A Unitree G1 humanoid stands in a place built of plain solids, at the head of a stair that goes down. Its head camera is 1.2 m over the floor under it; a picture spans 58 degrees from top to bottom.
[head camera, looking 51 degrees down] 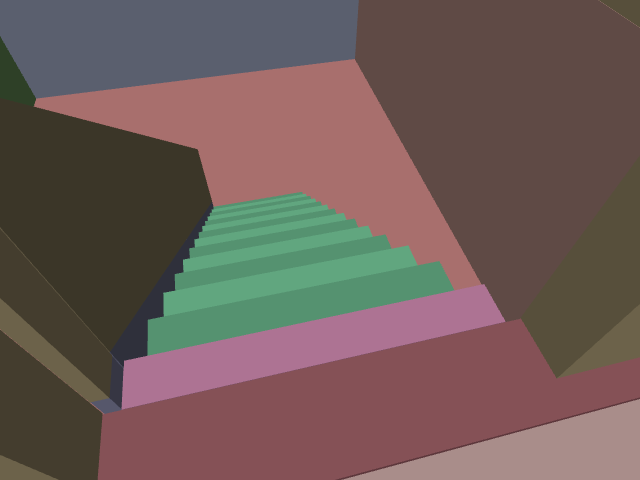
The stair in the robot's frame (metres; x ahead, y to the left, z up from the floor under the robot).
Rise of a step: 0.21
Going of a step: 0.26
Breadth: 1.15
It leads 13 degrees to the left of straight ahead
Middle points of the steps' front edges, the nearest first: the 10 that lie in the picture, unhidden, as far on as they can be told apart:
0.65 0.01 0.00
0.90 0.07 -0.21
1.15 0.13 -0.42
1.40 0.19 -0.64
1.65 0.25 -0.85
1.90 0.31 -1.06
2.14 0.37 -1.28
2.39 0.43 -1.49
2.64 0.49 -1.70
2.89 0.55 -1.91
